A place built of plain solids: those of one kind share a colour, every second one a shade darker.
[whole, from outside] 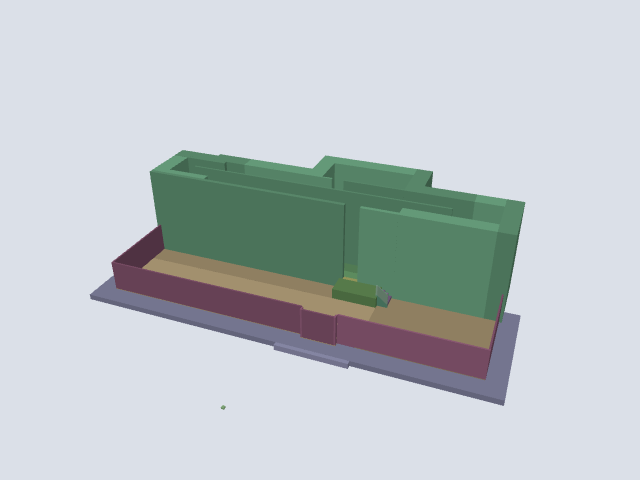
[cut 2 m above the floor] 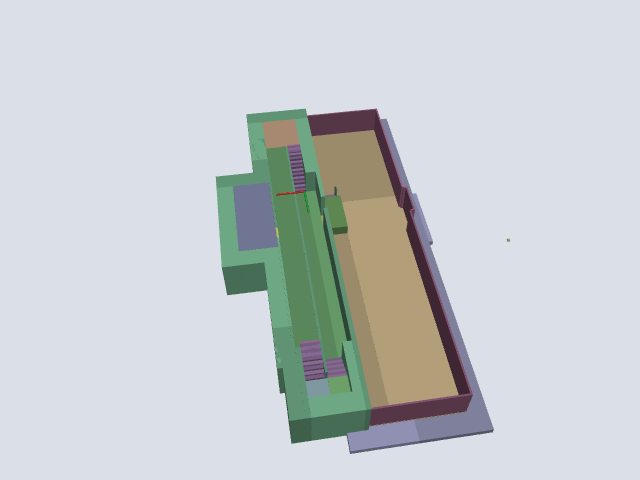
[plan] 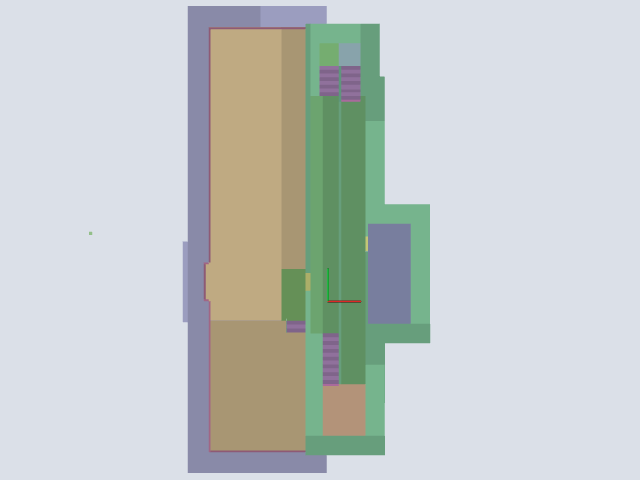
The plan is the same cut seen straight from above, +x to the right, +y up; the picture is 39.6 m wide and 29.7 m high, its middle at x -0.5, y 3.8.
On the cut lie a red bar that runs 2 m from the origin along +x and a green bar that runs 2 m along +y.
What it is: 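A small town gaol of two floors under one roof; a narrow ground-floor corridor and a narrow upper corridor, each with a row of cell doors, a day room upstairs, and a walled yard before the door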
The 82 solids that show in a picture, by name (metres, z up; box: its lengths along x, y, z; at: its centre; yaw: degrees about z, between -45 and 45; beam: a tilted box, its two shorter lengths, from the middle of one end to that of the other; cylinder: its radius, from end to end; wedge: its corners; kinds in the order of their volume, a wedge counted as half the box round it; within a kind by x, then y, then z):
{
 "wall_brick_1": {"box": [0.3, 2.65, 7.07], "at": [-1.24, -0.66, 2.37]},
 "wall_brick_2": {"box": [0.3, 15.42, 7.07], "at": [-1.24, 9.47, 2.37]},
 "wall_brick_3": {"box": [1.06, 6.33, 7.07], "at": [-0.86, -5.15, 2.37]},
 "wall_brick_4": {"box": [0.56, 4.47, 7.07], "at": [-0.81, 14.95, 2.37]},
 "wall_brick_5": {"box": [0.16, 17.48, 7.07], "at": [0.74, 3.62, 2.37]},
 "wall_brick_6": {"box": [0.15, 2.21, 3.18], "at": [0.74, 13.46, 4.31]},
 "wall_brick_7": {"box": [2.54, 1.2, 7.07], "at": [0.74, 16.58, 2.37]},
 "wall_brick_8": {"box": [4.91, 1.2, 7.07], "at": [1.06, -8.92, 2.37]},
 "wall_brick_9": {"box": [0.31, 4.47, 7.07], "at": [2.16, 14.95, 2.37]},
 "wall_brick_10": {"box": [0.15, 4.5, 7.07], "at": [2.39, 0.86, 2.37]},
 "wall_brick_11": {"box": [0.15, 9.55, 7.07], "at": [2.39, 8.79, 2.37]},
 "wall_brick_12": {"box": [0.15, 6.02, 7.07], "at": [2.39, 14.17, 2.37]},
 "wall_brick_13": {"box": [0.74, 6.02, 7.07], "at": [2.83, 14.17, 2.37]},
 "wall_brick_14": {"box": [1.2, 4.28, 7.07], "at": [2.91, -6.18, 2.37]},
 "wall_brick_15": {"box": [1.2, 2.52, 7.07], "at": [2.91, -5.18, 2.37]},
 "wall_brick_16": {"box": [1.2, 4.93, 7.07], "at": [2.91, -3.85, 2.37]},
 "wall_brick_17": {"box": [1.05, 8.75, 7.07], "at": [2.99, 9.19, 2.37]},
 "wall_brick_18": {"box": [1.05, 2.76, 7.07], "at": [2.99, 12.53, 2.37]},
 "wall_brick_19": {"box": [2.65, 1.2, 7.07], "at": [3.79, 5.41, 2.37]},
 "wall_brick_20": {"box": [4.0, 1.2, 7.07], "at": [4.31, -1.99, 2.37]},
 "wall_brick_21": {"box": [1.2, 7.4, 7.07], "at": [5.71, 2.31, 2.37]},
 "floor_concrete_1": {"box": [0.76, 14.7, 1.17], "at": [-0.71, 5.36, -0.58]},
 "floor_concrete_2": {"box": [1.0, 21.22, 1.17], "at": [0.16, 5.37, -0.58]},
 "floor_concrete_3": {"box": [1.5, 17.48, 3.87], "at": [1.56, 3.62, 0.77]},
 "yard_concrete_1": {"box": [2.9, 5.0, 0.4], "at": [-7.54, 1.21, -1.02]},
 "yard_concrete_2": {"box": [7.1, 28.9, 0.4], "at": [-5.14, 3.83, -1.02]},
 "yard_concrete_3": {"box": [4.1, 10.73, 0.4], "at": [-2.14, -5.25, -1.02]},
 "yard_concrete_4": {"box": [4.1, 17.57, 0.4], "at": [-2.14, 9.5, -1.02]},
 "floor_dayroom_lino_1": {"box": [2.65, 6.2, 3.87], "at": [3.79, 1.71, 0.77]},
 "yard_yard_concrete_1": {"box": [0.3, 2.4, 0.4], "at": [-7.54, 1.21, -0.97]},
 "yard_yard_concrete_2": {"box": [4.5, 18.17, 0.4], "at": [-5.14, 7.9, -0.97]},
 "yard_yard_concrete_3": {"box": [6.0, 8.13, 0.4], "at": [-4.39, -5.25, -0.97]},
 "yard_yard_concrete_4": {"box": [1.5, 14.97, 0.4], "at": [-2.14, 9.5, -0.97]},
 "floor_landing_metal_1": {"box": [2.65, 3.08, 3.87], "at": [0.99, -6.78, 0.77]},
 "floor_landing_metal_2": {"box": [1.66, 0.12, 3.87], "at": [1.49, -5.18, 0.77]},
 "step_1": {"box": [1.17, 0.3, 0.24], "at": [-1.97, -1.77, -0.7]},
 "step_2": {"box": [1.17, 0.3, 0.43], "at": [-1.97, -1.52, -0.6]},
 "step_3": {"box": [1.17, 0.3, 0.63], "at": [-1.97, -1.28, -0.51]},
 "step_4": {"box": [1.19, 0.29, 0.19], "at": [0.07, 12.86, 0.05]},
 "step_5": {"box": [1.19, 0.29, 0.33], "at": [0.07, 13.09, 0.12]},
 "step_6": {"box": [1.19, 0.29, 0.48], "at": [0.07, 13.32, 0.19]},
 "step_7": {"box": [1.19, 0.29, 0.62], "at": [0.07, 13.55, 0.26]},
 "step_8": {"box": [1.19, 0.29, 0.76], "at": [0.07, 13.79, 0.33]},
 "step_9": {"box": [1.19, 0.29, 0.9], "at": [0.07, 14.02, 0.4]},
 "step_10": {"box": [1.19, 0.29, 1.04], "at": [0.07, 14.25, 0.47]},
 "step_11": {"box": [1.19, 0.29, 1.18], "at": [0.07, 14.48, 0.54]},
 "step_12": {"box": [0.99, 0.32, 2.56], "at": [0.16, -5.02, 1.23]},
 "step_13": {"box": [1.0, 0.32, 2.36], "at": [0.16, -4.78, 1.13]},
 "step_14": {"box": [1.0, 0.32, 2.17], "at": [0.16, -4.54, 1.04]},
 "step_15": {"box": [1.0, 0.32, 1.98], "at": [0.16, -4.3, 0.94]},
 "step_16": {"box": [1.0, 0.32, 1.79], "at": [0.16, -4.06, 0.84]},
 "step_17": {"box": [1.0, 0.32, 1.59], "at": [0.16, -3.82, 0.75]},
 "step_18": {"box": [1.0, 0.32, 1.4], "at": [0.16, -3.58, 0.65]},
 "step_19": {"box": [1.0, 0.32, 1.21], "at": [0.16, -3.34, 0.55]},
 "step_20": {"box": [1.0, 0.32, 1.01], "at": [0.16, -3.09, 0.46]},
 "step_21": {"box": [1.0, 0.32, 0.82], "at": [0.16, -2.85, 0.36]},
 "step_22": {"box": [1.0, 0.32, 0.63], "at": [0.16, -2.61, 0.26]},
 "step_23": {"box": [1.0, 0.32, 0.44], "at": [0.16, -2.37, 0.17]},
 "step_24": {"box": [1.0, 0.32, 0.24], "at": [0.16, -2.13, 0.07]},
 "step_25": {"box": [1.19, 0.29, 2.6], "at": [1.41, 12.57, 1.25]},
 "step_26": {"box": [1.19, 0.29, 2.46], "at": [1.41, 12.8, 1.18]},
 "step_27": {"box": [1.19, 0.29, 2.32], "at": [1.41, 13.03, 1.11]},
 "step_28": {"box": [1.19, 0.29, 2.18], "at": [1.41, 13.26, 1.04]},
 "step_29": {"box": [1.19, 0.29, 2.04], "at": [1.41, 13.49, 0.97]},
 "step_30": {"box": [1.19, 0.29, 1.89], "at": [1.41, 13.73, 0.9]},
 "step_31": {"box": [1.19, 0.29, 1.75], "at": [1.41, 13.96, 0.83]},
 "step_32": {"box": [1.19, 0.29, 1.61], "at": [1.41, 14.19, 0.76]},
 "step_33": {"box": [1.19, 0.29, 1.47], "at": [1.41, 14.42, 0.68]},
 "fence_metal_1": {"box": [0.12, 2.4, 2.6], "at": [-7.63, 1.21, 0.13]},
 "fence_metal_2": {"box": [0.3, 0.12, 2.6], "at": [-7.54, 0.07, 0.13]},
 "fence_metal_3": {"box": [0.3, 0.12, 2.6], "at": [-7.54, 2.35, 0.13]},
 "fence_metal_4": {"box": [0.12, 9.35, 2.6], "at": [-7.33, -4.66, 0.13]},
 "fence_metal_5": {"box": [0.12, 14.55, 2.6], "at": [-7.33, 9.69, 0.13]},
 "fence_metal_6": {"box": [6.0, 0.12, 2.6], "at": [-4.39, -9.28, 0.13]},
 "fence_metal_7": {"box": [6.0, 0.12, 2.6], "at": [-4.39, 16.9, 0.13]},
 "floor_stoop_stone_1": {"box": [1.5, 3.2, 1.17], "at": [-2.14, 0.41, -0.58]},
 "floor_1": {"box": [1.34, 1.41, 1.33], "at": [1.33, 15.27, 0.61]},
 "floor_l1a_1": {"box": [1.19, 1.41, 1.33], "at": [0.07, 15.27, 0.61]},
 "wall_1": {"wedge": [[-2.61, -1.95, -0.82], [-2.61, -1.95, -0.52], [-2.61, -1.19, -0.82], [-2.61, -1.19, 0.08], [-2.56, -1.95, -0.82], [-2.56, -1.95, -0.52], [-2.56, -1.19, -0.82], [-2.56, -1.19, 0.08]]},
 "wall_2": {"box": [0.15, 2.21, 2.77], "at": [0.74, 13.46, 1.33]},
 "floor_sill_concrete_1": {"box": [0.3, 1.1, 1.17], "at": [-1.24, 1.21, -0.58]},
 "rail_1": {"wedge": [[-2.61, -1.95, -0.52], [-2.61, -1.95, 0.28], [-2.61, -1.19, 0.08], [-2.61, -1.19, 0.88], [-2.56, -1.95, -0.52], [-2.56, -1.95, 0.28], [-2.56, -1.19, 0.08], [-2.56, -1.19, 0.88]]}
}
